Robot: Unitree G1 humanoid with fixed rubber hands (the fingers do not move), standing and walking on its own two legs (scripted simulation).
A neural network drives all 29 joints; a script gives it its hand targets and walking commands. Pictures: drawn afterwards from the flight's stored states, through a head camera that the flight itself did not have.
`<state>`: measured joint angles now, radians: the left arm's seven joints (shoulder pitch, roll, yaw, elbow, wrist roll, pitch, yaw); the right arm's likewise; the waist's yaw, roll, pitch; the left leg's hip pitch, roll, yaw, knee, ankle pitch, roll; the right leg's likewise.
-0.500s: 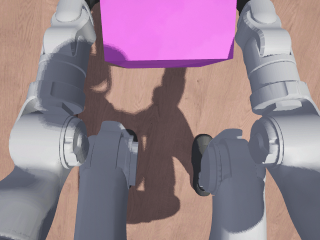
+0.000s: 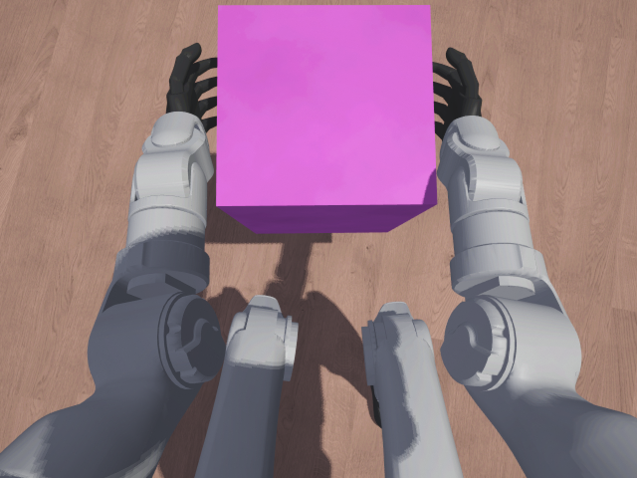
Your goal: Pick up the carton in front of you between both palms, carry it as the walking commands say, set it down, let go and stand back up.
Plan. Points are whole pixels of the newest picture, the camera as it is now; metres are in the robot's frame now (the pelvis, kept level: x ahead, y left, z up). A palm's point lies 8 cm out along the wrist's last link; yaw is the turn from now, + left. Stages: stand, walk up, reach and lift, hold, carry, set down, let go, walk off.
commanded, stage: reach and lift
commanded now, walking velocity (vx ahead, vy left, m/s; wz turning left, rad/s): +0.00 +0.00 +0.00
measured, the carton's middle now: (322, 145) +0.51 +0.02 -0.13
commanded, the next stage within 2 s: none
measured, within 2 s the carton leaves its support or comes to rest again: neither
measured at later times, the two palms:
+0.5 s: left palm (123, 79) +0.47 +0.17 +0.09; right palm (548, 90) +0.48 -0.13 +0.09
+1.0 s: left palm out of the picture +0.42 +0.16 +0.24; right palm out of the picture +0.43 -0.14 +0.24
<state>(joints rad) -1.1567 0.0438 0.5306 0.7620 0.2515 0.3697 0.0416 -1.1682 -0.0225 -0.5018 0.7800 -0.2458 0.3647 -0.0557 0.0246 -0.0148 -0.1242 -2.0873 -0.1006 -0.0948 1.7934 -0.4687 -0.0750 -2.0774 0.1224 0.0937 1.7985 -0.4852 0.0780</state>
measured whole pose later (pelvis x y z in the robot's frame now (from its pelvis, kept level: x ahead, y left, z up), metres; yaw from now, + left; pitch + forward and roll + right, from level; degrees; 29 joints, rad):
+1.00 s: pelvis +0.10 +0.00 +0.26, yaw +1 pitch +16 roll +0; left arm -0.38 -0.13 0.33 0.55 0.21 0.36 0.04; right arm -0.37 0.14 -0.32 0.54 -0.21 0.36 -0.04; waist 0.01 0.00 -0.18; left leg -0.73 -0.06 -0.14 0.80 -0.34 -0.03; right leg -0.71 0.07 0.14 0.80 -0.35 0.03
